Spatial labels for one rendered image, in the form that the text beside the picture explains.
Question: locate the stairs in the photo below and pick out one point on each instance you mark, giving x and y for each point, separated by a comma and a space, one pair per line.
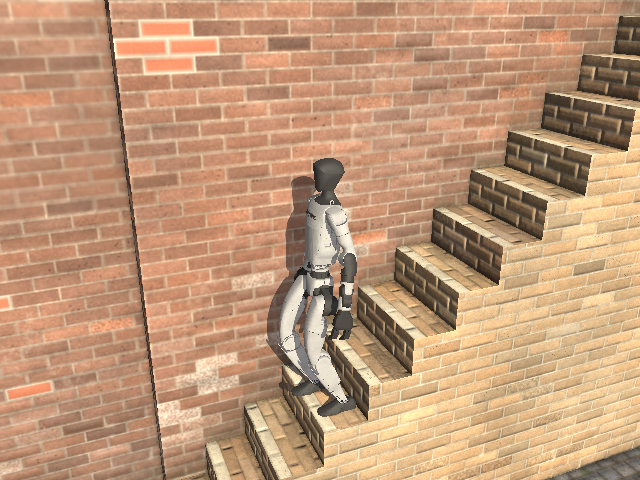
508, 347

